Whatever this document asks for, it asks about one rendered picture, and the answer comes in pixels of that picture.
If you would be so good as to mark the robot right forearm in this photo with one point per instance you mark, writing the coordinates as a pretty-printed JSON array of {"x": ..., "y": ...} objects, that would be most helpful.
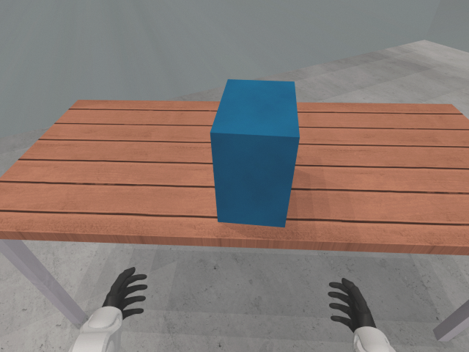
[{"x": 370, "y": 339}]

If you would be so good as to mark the carton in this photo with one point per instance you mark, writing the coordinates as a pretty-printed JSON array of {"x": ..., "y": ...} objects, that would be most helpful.
[{"x": 254, "y": 140}]

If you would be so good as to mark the table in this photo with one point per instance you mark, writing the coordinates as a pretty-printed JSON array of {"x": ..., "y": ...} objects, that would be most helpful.
[{"x": 369, "y": 177}]

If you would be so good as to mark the robot right hand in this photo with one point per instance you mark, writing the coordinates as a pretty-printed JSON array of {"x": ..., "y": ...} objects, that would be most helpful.
[{"x": 357, "y": 310}]

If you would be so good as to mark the robot left hand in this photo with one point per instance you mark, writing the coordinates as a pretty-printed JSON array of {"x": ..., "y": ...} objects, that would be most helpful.
[{"x": 119, "y": 290}]

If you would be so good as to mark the robot left forearm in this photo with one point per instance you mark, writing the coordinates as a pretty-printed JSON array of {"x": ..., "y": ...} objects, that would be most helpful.
[{"x": 101, "y": 333}]

